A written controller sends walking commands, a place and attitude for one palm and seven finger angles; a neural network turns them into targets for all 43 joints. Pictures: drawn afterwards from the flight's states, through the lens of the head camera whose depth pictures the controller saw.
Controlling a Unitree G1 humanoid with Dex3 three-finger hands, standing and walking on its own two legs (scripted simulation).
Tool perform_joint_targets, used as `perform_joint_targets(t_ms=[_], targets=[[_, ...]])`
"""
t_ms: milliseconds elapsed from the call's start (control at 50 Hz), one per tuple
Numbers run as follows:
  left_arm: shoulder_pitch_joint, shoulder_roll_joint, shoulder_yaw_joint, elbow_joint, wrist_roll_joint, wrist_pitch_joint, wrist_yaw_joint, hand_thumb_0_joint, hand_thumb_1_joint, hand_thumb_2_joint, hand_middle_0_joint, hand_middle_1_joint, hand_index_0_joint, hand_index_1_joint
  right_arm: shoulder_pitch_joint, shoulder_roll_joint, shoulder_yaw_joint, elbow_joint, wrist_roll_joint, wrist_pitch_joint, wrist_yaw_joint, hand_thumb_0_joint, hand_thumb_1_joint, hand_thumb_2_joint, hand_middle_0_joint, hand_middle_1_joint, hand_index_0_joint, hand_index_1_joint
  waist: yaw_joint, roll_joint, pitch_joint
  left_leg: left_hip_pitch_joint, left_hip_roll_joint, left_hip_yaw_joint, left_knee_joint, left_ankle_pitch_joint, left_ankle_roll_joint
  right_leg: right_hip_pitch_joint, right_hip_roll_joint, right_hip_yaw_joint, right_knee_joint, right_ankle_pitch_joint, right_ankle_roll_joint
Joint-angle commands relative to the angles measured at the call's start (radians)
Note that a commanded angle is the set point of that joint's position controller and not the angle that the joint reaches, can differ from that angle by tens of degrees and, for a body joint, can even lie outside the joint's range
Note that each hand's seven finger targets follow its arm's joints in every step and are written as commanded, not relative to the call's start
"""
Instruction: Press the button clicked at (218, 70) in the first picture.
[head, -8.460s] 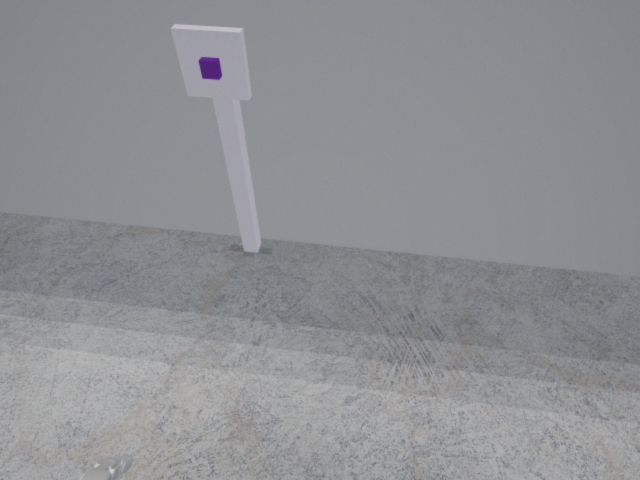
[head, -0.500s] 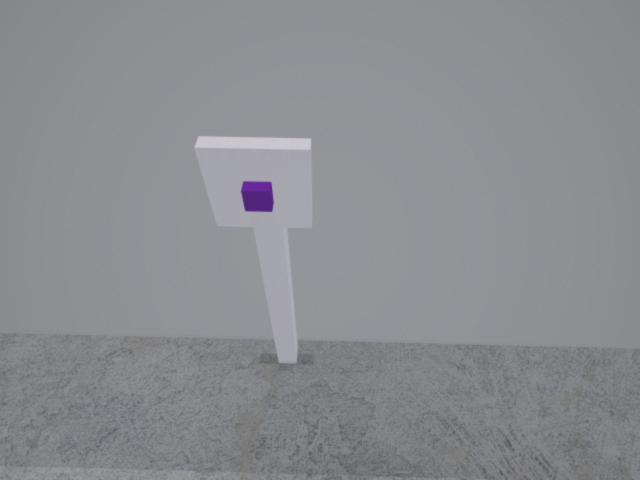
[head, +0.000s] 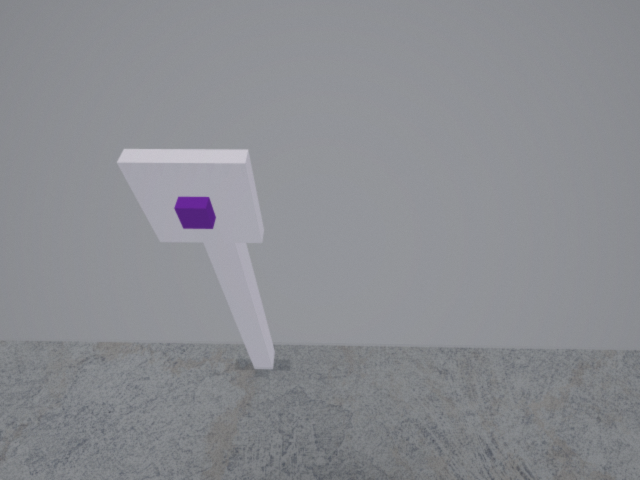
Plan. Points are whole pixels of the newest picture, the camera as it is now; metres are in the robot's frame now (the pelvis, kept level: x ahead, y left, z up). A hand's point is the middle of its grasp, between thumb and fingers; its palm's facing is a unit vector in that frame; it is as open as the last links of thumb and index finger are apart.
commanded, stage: come to a stop and stand still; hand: left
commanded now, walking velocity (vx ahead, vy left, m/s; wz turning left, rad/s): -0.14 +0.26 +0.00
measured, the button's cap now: (196, 211) +0.48 +0.22 +0.03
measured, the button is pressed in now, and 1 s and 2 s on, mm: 0 0 0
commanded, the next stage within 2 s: look again from close up in 0.82 s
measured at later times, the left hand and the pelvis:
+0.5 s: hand out of the picture +0.00 +0.22 -0.18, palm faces +0.10 -0.97 -0.22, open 7.4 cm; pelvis +0.01 +0.03 +0.00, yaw +0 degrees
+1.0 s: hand out of the picture +0.00 +0.21 -0.17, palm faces -0.01 -0.98 -0.18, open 7.4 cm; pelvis +0.01 +0.05 +0.01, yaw -1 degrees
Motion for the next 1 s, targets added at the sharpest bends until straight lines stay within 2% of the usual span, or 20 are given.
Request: perform_joint_targets(t_ms=[0, 60, 140, 200, 300, 340, 360, 380, 400, 420, 440, 480, 560, 680, 820, 880, 900, 920, 940, 980], targets=[[0.090, 0.149, 0.021, -0.032, -0.004, -0.019, 0.010, 0.000, 0.900, 0.900, -0.200, -0.300, -0.200, -0.300, 0.047, -0.009, 0.001, -0.049, 0.013, 0.004, 0.007, 0.000, -0.900, -0.900, 0.200, 0.300, 0.200, 0.300, 0.008, -0.081, -0.085, -0.072, -0.004, -0.013, -0.038, 0.048, -0.027, 0.165, -0.328, 0.261, -0.167, 0.877, -0.095], [0.137, 0.175, 0.038, -0.030, -0.004, -0.006, 0.014, 0.000, 0.900, 0.900, -0.200, -0.300, -0.200, -0.300, -0.028, -0.040, -0.009, -0.086, 0.009, 0.018, 0.008, 0.000, -0.900, -0.900, 0.200, 0.300, 0.200, 0.300, 0.042, -0.057, -0.097, -0.133, -0.019, -0.018, -0.015, 0.055, -0.043, 0.240, -0.356, 0.289, -0.147, 0.945, -0.105], [0.129, 0.181, 0.049, -0.050, 0.004, 0.006, 0.015, 0.000, 0.900, 0.900, -0.200, -0.300, -0.200, -0.300, -0.086, -0.059, -0.022, -0.130, 0.005, 0.030, 0.015, 0.000, -0.900, -0.900, 0.200, 0.300, 0.200, 0.300, 0.043, -0.116, -0.070, -0.169, -0.028, -0.035, 0.033, 0.069, -0.052, 0.222, -0.360, 0.276, -0.150, 0.896, -0.127], [0.103, 0.178, 0.050, -0.069, 0.007, 0.014, 0.012, 0.000, 0.900, 0.900, -0.200, -0.300, -0.200, -0.300, -0.111, -0.061, -0.026, -0.154, 0.006, 0.035, 0.019, 0.000, -0.900, -0.900, 0.200, 0.300, 0.200, 0.300, 0.031, -0.148, -0.046, -0.126, -0.022, -0.039, 0.011, 0.096, -0.047, 0.132, -0.349, 0.255, -0.175, 0.726, -0.125], [0.084, 0.187, 0.051, -0.089, 0.010, 0.020, 0.007, 0.000, 0.900, 0.900, -0.200, -0.300, -0.200, -0.300, -0.112, -0.046, -0.018, -0.174, 0.007, 0.015, 0.023, 0.000, -0.900, -0.900, 0.200, 0.300, 0.200, 0.300, 0.024, -0.158, -0.066, 0.032, -0.040, 0.000, -0.242, 0.160, -0.030, 0.079, -0.295, 0.234, -0.151, 0.529, -0.090], [0.067, 0.183, 0.046, -0.089, 0.003, 0.025, 0.006, 0.000, 0.900, 0.900, -0.200, -0.300, -0.200, -0.300, -0.053, -0.050, -0.016, -0.150, 0.006, 0.003, 0.020, 0.000, -0.900, -0.900, 0.200, 0.300, 0.200, 0.300, -0.002, -0.125, -0.079, 0.189, -0.035, 0.017, -0.426, 0.312, -0.024, 0.010, -0.243, 0.201, -0.097, 0.373, -0.034], [0.070, 0.160, 0.041, -0.094, 0.000, 0.029, 0.006, 0.000, 0.900, 0.900, -0.200, -0.300, -0.200, -0.300, -0.026, -0.079, -0.018, -0.143, 0.004, -0.006, 0.017, 0.000, -0.900, -0.900, 0.200, 0.300, 0.200, 0.300, -0.005, -0.052, -0.090, 0.254, 0.023, -0.022, -0.463, 0.419, -0.004, -0.022, -0.198, 0.172, -0.046, 0.263, 0.001], [0.089, 0.121, 0.034, -0.098, -0.006, 0.036, 0.004, 0.000, 0.900, 0.900, -0.200, -0.300, -0.200, -0.300, -0.038, -0.125, -0.023, -0.152, -0.001, -0.014, 0.014, 0.000, -0.900, -0.900, 0.200, 0.300, 0.200, 0.300, 0.014, 0.092, -0.086, 0.238, 0.159, -0.184, -0.494, 0.566, 0.059, -0.072, -0.120, 0.127, -0.010, 0.055, 0.050], [0.103, 0.093, 0.025, -0.098, -0.006, 0.038, 0.006, 0.000, 0.900, 0.900, -0.200, -0.300, -0.200, -0.300, -0.070, -0.154, -0.023, -0.167, -0.005, -0.011, 0.011, 0.000, -0.900, -0.900, 0.200, 0.300, 0.200, 0.300, 0.034, 0.158, -0.069, 0.148, 0.243, -0.240, -0.544, 0.594, 0.127, -0.032, -0.089, 0.079, 0.012, -0.098, 0.075], [0.104, 0.082, 0.018, -0.096, 0.000, 0.038, 0.005, 0.000, 0.900, 0.900, -0.200, -0.300, -0.200, -0.300, -0.113, -0.152, -0.019, -0.181, -0.008, -0.007, 0.009, 0.000, -0.900, -0.900, 0.200, 0.300, 0.200, 0.300, 0.048, 0.109, -0.021, 0.059, 0.252, -0.223, -0.564, 0.517, 0.151, 0.000, -0.090, 0.085, 0.027, -0.126, 0.078], [0.090, 0.080, 0.014, -0.080, 0.000, 0.037, 0.001, 0.000, 0.900, 0.900, -0.200, -0.300, -0.200, -0.300, -0.135, -0.129, -0.011, -0.175, -0.008, -0.013, 0.004, 0.000, -0.900, -0.900, 0.200, 0.300, 0.200, 0.300, 0.047, 0.123, -0.007, 0.043, 0.197, -0.210, -0.580, 0.488, 0.136, 0.025, -0.092, 0.088, 0.006, -0.065, 0.076], [0.099, 0.099, 0.012, -0.059, 0.000, 0.035, -0.004, 0.000, 0.900, 0.900, -0.200, -0.300, -0.200, -0.300, -0.134, -0.115, -0.001, -0.166, -0.004, -0.015, 0.002, 0.000, -0.900, -0.900, 0.200, 0.300, 0.200, 0.300, 0.051, 0.124, -0.011, 0.044, 0.143, -0.155, -0.565, 0.427, 0.098, 0.067, -0.102, 0.113, -0.063, 0.031, 0.071], [0.086, 0.114, 0.006, -0.041, -0.001, 0.020, -0.008, 0.000, 0.900, 0.900, -0.200, -0.300, -0.200, -0.300, -0.081, -0.090, 0.003, -0.141, -0.001, -0.017, 0.006, 0.000, -0.900, -0.900, 0.200, 0.300, 0.200, 0.300, 0.024, -0.030, -0.017, 0.083, 0.081, -0.107, -0.548, 0.292, 0.044, 0.069, -0.141, 0.164, -0.167, 0.093, 0.058], [0.084, 0.108, 0.000, -0.019, -0.005, 0.010, -0.007, 0.000, 0.900, 0.900, -0.200, -0.300, -0.200, -0.300, -0.028, -0.082, 0.016, -0.098, -0.002, -0.030, 0.008, 0.000, -0.900, -0.900, 0.200, 0.300, 0.200, 0.300, 0.016, -0.037, -0.014, 0.116, 0.075, -0.093, -0.574, 0.317, 0.036, 0.074, -0.147, 0.161, -0.191, 0.106, 0.055], [0.099, 0.101, -0.006, 0.013, -0.009, 0.007, -0.005, 0.000, 0.900, 0.900, -0.200, -0.300, -0.200, -0.300, 0.018, -0.074, 0.028, -0.047, 0.000, -0.037, 0.004, 0.000, -0.900, -0.900, 0.200, 0.300, 0.200, 0.300, 0.019, -0.001, 0.029, 0.102, 0.071, -0.092, -0.580, 0.354, 0.032, 0.099, -0.146, 0.147, -0.198, 0.132, 0.051], [0.106, 0.092, -0.007, 0.023, -0.012, 0.007, -0.004, 0.000, 0.900, 0.900, -0.200, -0.300, -0.200, -0.300, 0.044, -0.067, 0.031, -0.030, 0.001, -0.039, 0.002, 0.000, -0.900, -0.900, 0.200, 0.300, 0.200, 0.300, 0.019, 0.004, 0.019, 0.107, 0.070, -0.091, -0.583, 0.363, 0.033, 0.112, -0.145, 0.144, -0.194, 0.137, 0.049], [0.160, 0.127, -0.017, 0.042, 0.003, -0.014, 0.039, 0.000, 0.900, 0.900, -0.200, -0.300, -0.200, -0.300, -0.074, -0.112, 0.020, -0.102, 0.010, -0.048, 0.016, 0.000, -0.900, -0.900, 0.200, 0.300, 0.200, 0.300, 0.051, -0.014, 0.085, 0.054, 0.072, -0.038, -0.372, 0.422, -0.001, 0.031, -0.199, 0.205, -0.194, 0.482, 0.063], [0.127, 0.153, -0.017, 0.034, 0.000, -0.029, 0.033, 0.000, 0.900, 0.900, -0.200, -0.300, -0.200, -0.300, -0.036, -0.087, 0.028, -0.122, 0.010, -0.044, 0.018, 0.000, -0.900, -0.900, 0.200, 0.300, 0.200, 0.300, -0.012, -0.006, 0.032, 0.089, 0.051, -0.037, -0.391, 0.414, -0.011, 0.066, -0.239, 0.199, -0.152, 0.681, 0.046], [0.115, 0.150, -0.014, 0.009, -0.008, -0.029, 0.026, 0.000, 0.900, 0.900, -0.200, -0.300, -0.200, -0.300, 0.049, -0.048, 0.027, -0.101, 0.003, -0.043, 0.013, 0.000, -0.900, -0.900, 0.200, 0.300, 0.200, 0.300, -0.017, -0.014, -0.058, 0.122, 0.036, -0.046, -0.417, 0.333, 0.008, 0.131, -0.234, 0.194, -0.110, 0.646, 0.034], [0.090, 0.130, -0.018, -0.001, -0.015, -0.024, 0.021, 0.000, 0.900, 0.900, -0.200, -0.300, -0.200, -0.300, 0.085, -0.071, 0.021, -0.084, 0.004, -0.042, 0.010, 0.000, -0.900, -0.900, 0.200, 0.300, 0.200, 0.300, -0.022, -0.039, -0.160, 0.146, 0.058, -0.067, -0.431, 0.417, 0.019, 0.177, -0.191, 0.160, -0.092, 0.456, 0.031]])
